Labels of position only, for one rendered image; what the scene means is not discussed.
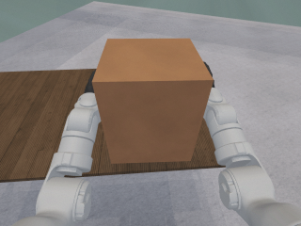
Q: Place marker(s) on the robot right upper arm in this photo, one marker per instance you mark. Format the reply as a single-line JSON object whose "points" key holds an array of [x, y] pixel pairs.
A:
{"points": [[248, 191]]}

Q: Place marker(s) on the carton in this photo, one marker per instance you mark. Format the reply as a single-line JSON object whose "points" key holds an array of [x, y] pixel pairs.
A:
{"points": [[151, 95]]}

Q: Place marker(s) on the table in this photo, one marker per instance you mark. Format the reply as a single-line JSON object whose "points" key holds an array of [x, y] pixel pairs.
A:
{"points": [[34, 107]]}

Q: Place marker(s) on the robot left upper arm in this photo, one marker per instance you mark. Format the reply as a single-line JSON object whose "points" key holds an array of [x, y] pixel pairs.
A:
{"points": [[64, 201]]}

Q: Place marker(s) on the right robot hand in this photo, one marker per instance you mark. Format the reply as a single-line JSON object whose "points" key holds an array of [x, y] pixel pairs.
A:
{"points": [[207, 66]]}

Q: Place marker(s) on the left robot hand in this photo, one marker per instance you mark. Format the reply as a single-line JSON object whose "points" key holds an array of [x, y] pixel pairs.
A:
{"points": [[89, 87]]}

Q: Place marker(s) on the right robot forearm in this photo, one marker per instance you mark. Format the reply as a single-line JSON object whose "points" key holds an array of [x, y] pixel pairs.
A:
{"points": [[231, 148]]}

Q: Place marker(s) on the left robot forearm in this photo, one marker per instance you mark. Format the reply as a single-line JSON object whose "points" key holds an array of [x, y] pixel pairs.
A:
{"points": [[75, 149]]}

